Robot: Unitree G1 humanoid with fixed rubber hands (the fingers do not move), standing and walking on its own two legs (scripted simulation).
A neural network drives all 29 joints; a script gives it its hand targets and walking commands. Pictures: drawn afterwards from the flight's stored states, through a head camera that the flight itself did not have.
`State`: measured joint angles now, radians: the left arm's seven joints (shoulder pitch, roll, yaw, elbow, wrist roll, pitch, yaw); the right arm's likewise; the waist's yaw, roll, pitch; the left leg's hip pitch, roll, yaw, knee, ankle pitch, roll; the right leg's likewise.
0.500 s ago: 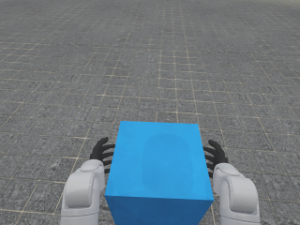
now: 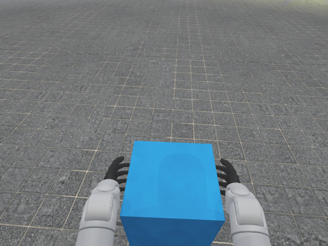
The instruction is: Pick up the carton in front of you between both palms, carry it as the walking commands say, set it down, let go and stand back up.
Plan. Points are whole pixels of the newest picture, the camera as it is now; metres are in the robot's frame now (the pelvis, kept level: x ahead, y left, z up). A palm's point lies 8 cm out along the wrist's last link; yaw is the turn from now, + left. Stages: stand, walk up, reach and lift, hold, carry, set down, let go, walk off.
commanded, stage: carry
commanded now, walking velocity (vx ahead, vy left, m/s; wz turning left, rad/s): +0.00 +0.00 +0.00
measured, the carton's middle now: (170, 198) +0.29 +0.00 -0.05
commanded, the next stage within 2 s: hold in 1.14 s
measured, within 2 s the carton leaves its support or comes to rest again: neither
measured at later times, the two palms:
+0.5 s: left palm (105, 192) +0.26 +0.16 +0.04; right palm (230, 195) +0.26 -0.14 +0.04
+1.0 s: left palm (100, 194) +0.25 +0.17 +0.04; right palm (226, 198) +0.25 -0.13 +0.04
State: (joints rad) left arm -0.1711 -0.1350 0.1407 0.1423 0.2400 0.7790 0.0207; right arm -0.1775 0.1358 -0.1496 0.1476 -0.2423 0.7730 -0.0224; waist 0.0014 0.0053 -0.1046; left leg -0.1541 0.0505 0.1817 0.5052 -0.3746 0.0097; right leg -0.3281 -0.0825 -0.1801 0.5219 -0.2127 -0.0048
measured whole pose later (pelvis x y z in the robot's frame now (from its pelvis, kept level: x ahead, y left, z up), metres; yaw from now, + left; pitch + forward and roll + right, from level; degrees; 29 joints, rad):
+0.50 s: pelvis -0.03 +0.01 +0.00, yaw +0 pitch +1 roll +0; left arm -0.19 -0.14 0.15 0.14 0.23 0.74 0.03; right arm -0.19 0.14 -0.16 0.15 -0.23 0.73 -0.03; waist 0.00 0.00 -0.08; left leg -0.21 0.04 0.19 0.54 -0.35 0.03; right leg -0.36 -0.10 -0.17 0.51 -0.16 0.00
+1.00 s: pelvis -0.03 +0.02 +0.00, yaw +0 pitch +1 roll +0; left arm -0.19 -0.14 0.16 0.14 0.23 0.74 0.03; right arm -0.20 0.14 -0.16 0.15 -0.23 0.74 -0.03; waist 0.00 0.00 -0.08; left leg -0.22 0.03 0.20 0.55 -0.35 0.05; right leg -0.37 -0.11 -0.16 0.50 -0.14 0.02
